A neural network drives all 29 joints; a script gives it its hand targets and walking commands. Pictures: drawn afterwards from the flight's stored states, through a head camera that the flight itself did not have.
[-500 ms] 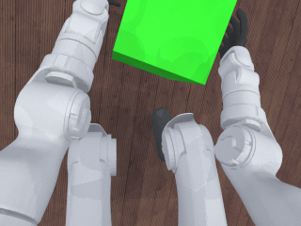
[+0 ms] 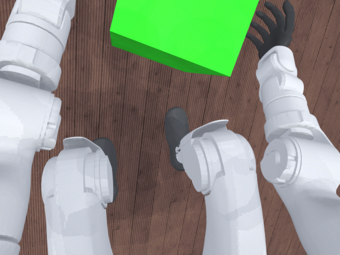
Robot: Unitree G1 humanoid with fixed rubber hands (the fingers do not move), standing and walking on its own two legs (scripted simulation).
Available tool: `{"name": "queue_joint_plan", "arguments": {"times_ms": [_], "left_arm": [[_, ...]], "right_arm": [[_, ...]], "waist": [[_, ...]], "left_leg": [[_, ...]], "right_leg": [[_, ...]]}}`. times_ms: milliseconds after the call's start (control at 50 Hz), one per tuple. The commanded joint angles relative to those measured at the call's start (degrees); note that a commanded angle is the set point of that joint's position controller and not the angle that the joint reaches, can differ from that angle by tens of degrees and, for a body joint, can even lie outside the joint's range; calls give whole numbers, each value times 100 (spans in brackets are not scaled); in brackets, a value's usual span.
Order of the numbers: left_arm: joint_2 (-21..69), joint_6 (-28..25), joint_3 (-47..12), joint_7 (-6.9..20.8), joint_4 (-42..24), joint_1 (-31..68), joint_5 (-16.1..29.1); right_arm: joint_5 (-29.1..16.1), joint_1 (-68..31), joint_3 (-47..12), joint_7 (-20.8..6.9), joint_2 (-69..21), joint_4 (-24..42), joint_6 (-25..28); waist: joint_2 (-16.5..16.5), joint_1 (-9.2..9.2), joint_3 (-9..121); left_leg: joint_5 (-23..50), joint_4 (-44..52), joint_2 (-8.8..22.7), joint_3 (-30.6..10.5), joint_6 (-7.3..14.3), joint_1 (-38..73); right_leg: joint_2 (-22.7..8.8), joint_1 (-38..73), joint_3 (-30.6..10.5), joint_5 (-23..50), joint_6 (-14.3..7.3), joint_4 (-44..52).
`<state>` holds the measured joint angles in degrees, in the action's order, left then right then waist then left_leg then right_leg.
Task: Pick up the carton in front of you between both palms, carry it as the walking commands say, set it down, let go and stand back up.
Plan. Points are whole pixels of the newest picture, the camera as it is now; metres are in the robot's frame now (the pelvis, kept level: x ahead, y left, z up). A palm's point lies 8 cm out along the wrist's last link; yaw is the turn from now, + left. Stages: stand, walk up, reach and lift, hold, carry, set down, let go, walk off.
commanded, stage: set down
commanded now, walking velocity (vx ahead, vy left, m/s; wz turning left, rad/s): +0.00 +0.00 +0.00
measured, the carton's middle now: (174, 9) +0.53 -0.09 -0.25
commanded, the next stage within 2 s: let go in 1.06 s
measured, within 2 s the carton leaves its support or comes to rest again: neither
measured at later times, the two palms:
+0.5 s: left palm out of the picture +0.60 +0.09 -0.03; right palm (336, 39) +0.45 -0.26 -0.04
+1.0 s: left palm out of the picture +0.60 +0.11 +0.12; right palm out of the picture +0.45 -0.26 +0.12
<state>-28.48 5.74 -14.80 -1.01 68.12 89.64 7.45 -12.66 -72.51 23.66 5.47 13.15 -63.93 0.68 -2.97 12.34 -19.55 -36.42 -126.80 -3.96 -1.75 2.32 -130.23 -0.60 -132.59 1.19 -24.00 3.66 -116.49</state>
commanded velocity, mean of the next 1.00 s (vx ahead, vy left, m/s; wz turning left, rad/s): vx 0.00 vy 0.00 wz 0.00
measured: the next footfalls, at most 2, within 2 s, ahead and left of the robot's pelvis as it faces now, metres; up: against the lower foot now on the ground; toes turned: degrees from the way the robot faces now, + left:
none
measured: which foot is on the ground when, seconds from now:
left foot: down 0.00-1.00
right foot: down 0.00-1.00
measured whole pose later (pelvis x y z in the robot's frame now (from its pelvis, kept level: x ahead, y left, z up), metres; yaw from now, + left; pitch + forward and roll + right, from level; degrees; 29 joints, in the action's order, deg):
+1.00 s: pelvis +0.03 -0.01 +0.21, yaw +2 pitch +46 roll -2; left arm -24.8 14.3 2.3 5.7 59.5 74.9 -3.4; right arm -3.6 -48.5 23.8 9.5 -0.4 -30.0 -12.6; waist 3.1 13.6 3.7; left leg -27.5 -80.9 -3.2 -2.2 0.9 -99.8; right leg 0.8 -102.9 -0.7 -17.1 2.0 -73.5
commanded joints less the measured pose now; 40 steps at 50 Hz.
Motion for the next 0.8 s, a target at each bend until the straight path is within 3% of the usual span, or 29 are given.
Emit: {"name": "queue_joint_plan", "arguments": {"times_ms": [0,100,200,260,360,460,640,780], "left_arm": [[-63,-80,3,7,-898,2307,80],[-304,146,320,-20,-1085,2109,-118],[-527,393,680,39,-892,1733,-81],[-473,388,812,150,-639,1458,-40],[-485,327,1066,295,-451,1189,-170],[-586,364,1270,403,-670,1085,-420],[-376,638,1264,513,-1544,863,-582],[-255,753,1539,581,-1602,513,-848]], "right_arm": [[-401,-796,-296,117,-60,810,58],[-445,-399,-470,439,-34,1759,-201],[112,43,-266,804,109,2549,-504],[362,88,-266,856,-95,2903,-606],[387,234,-455,783,-532,3132,-753],[401,626,-403,744,-684,3265,-890],[547,1225,-179,712,-608,3949,-1119],[663,1466,-86,554,-727,4018,-1215]], "waist": [[1983,366,6710],[1992,274,7780],[1568,443,7637],[1252,492,7252],[1054,325,7126],[1245,263,7546],[1909,425,8389],[1898,391,8141]], "left_leg": [[1872,1400,455,-483,-112,3554],[1333,1589,315,-76,-65,3895],[650,1958,168,85,9,3614],[588,2147,112,80,29,3207],[620,2569,46,134,29,2877],[766,3022,25,204,-17,3193],[1641,3830,-46,221,-171,4848],[2002,4593,-90,178,-205,5460]], "right_leg": [[13,3164,336,2085,104,286],[211,4230,437,1954,78,639],[286,4662,546,1504,56,1186],[305,4740,532,1544,71,1417],[364,5025,445,1666,111,1792],[427,5277,427,1787,113,2211],[478,5465,576,2350,45,3067],[451,5692,602,2525,59,3766]]}}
